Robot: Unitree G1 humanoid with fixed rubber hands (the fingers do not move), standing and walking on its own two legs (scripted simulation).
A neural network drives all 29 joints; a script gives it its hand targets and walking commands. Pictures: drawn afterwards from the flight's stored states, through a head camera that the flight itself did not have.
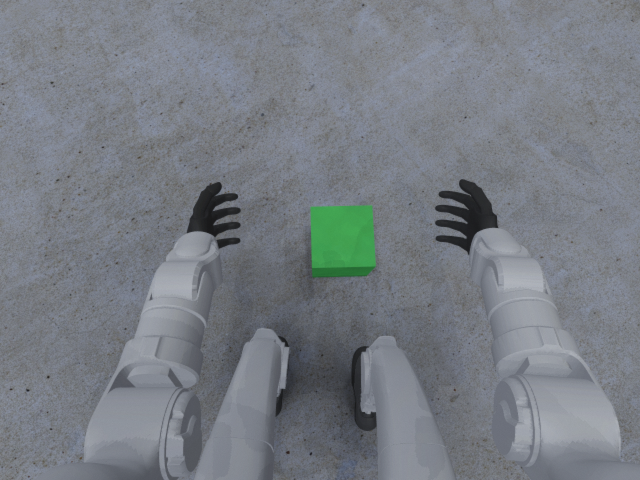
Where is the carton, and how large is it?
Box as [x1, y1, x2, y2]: [310, 205, 375, 276]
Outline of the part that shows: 371,205 310,207 312,276 366,275 375,266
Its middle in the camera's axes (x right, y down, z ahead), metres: +0.05 +0.00 +1.01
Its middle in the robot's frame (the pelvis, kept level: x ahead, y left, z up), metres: +0.48 -0.04 -0.59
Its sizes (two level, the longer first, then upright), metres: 0.151 0.151 0.173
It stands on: the floor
